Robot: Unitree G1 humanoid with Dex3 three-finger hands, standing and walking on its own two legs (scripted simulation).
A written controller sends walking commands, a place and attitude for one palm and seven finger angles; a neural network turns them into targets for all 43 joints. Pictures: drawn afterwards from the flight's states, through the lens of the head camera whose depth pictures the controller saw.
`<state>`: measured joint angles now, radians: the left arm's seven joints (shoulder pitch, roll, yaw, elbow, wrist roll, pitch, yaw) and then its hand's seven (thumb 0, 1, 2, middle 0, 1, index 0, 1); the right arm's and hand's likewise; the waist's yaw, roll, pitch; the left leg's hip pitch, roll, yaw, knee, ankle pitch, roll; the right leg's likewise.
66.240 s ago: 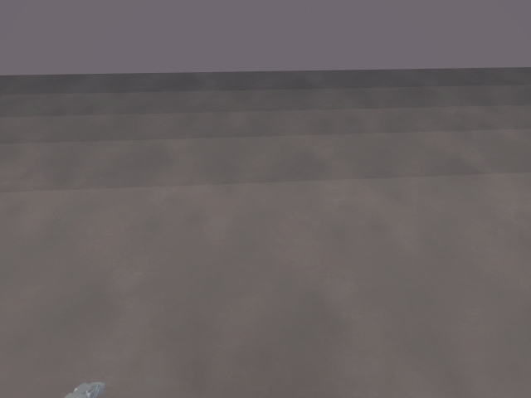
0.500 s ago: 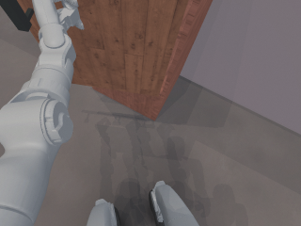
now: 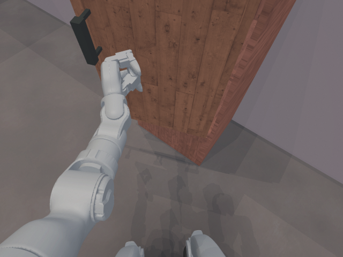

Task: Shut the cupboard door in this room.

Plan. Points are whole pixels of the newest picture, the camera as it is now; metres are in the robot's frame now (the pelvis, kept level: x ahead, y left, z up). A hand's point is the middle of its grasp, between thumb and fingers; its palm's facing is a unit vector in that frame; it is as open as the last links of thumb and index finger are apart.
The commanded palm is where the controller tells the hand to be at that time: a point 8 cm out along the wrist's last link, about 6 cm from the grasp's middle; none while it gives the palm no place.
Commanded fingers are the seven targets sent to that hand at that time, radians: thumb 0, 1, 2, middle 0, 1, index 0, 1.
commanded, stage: pull the fist back off the door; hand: left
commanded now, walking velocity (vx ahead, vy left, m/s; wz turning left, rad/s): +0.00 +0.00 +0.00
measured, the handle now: (89, 37) +0.66 +0.15 +0.09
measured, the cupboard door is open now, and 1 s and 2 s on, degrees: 20 20 20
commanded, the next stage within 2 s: draw the hand back to the body in 0.04 s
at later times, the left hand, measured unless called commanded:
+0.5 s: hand (102, 95) +0.43 +0.10 +0.12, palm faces +0.12 -0.99 -0.02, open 3.1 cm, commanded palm +0.38 +0.15 +0.13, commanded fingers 0.00 0.90 0.90 -1.30 -1.50 -1.30 -1.50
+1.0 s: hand (12, 162) +0.28 +0.20 +0.18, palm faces +0.23 -0.94 -0.26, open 3.6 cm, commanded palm +0.24 +0.25 +0.20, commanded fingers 0.00 0.90 0.90 -0.67 -0.81 -0.67 -0.81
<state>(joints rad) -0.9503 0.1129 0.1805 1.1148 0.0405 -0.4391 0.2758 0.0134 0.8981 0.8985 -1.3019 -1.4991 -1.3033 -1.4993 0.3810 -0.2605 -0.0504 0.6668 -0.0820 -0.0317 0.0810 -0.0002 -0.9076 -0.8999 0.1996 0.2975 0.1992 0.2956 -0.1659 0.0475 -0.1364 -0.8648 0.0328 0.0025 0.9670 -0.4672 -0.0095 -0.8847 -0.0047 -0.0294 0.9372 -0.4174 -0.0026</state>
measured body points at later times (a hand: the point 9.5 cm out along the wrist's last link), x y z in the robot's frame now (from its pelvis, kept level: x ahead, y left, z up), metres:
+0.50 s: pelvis -0.01 +0.00 +0.03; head +0.05 -0.02 +0.47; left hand +0.42 +0.15 +0.13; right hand +0.02 -0.26 -0.10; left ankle -0.01 +0.12 -0.68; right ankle +0.01 -0.12 -0.68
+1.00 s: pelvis +0.01 +0.00 +0.06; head +0.00 -0.02 +0.51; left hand +0.27 +0.25 +0.19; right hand +0.22 -0.20 -0.01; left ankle -0.01 +0.12 -0.68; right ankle +0.01 -0.12 -0.68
